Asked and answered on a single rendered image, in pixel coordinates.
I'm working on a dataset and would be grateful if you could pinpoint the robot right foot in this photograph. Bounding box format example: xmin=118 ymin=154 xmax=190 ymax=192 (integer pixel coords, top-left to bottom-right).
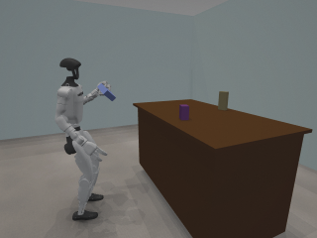
xmin=72 ymin=210 xmax=98 ymax=221

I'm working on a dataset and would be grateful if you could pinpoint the right robot forearm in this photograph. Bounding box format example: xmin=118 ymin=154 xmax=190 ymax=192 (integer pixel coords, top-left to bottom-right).
xmin=55 ymin=116 xmax=88 ymax=147

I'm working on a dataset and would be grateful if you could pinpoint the left robot hand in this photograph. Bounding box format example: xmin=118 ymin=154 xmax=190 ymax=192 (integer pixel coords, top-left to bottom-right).
xmin=96 ymin=80 xmax=112 ymax=96

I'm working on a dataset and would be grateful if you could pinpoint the robot left thigh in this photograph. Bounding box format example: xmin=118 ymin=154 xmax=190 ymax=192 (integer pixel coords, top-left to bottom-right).
xmin=83 ymin=131 xmax=100 ymax=173

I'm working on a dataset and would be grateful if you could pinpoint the right robot upper arm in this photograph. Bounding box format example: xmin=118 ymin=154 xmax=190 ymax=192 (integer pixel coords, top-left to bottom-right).
xmin=54 ymin=86 xmax=72 ymax=123

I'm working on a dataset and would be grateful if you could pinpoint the right robot hand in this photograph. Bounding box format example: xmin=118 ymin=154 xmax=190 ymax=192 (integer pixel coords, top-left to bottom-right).
xmin=82 ymin=141 xmax=108 ymax=162

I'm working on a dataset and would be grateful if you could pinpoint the table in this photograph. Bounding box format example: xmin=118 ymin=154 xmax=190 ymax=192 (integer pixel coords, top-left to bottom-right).
xmin=133 ymin=99 xmax=312 ymax=238

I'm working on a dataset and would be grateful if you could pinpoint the sponge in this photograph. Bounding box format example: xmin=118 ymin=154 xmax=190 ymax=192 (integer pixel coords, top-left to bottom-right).
xmin=97 ymin=83 xmax=116 ymax=101

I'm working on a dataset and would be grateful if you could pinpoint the left robot forearm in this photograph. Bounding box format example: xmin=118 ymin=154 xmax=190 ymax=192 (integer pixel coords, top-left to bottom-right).
xmin=83 ymin=89 xmax=99 ymax=105

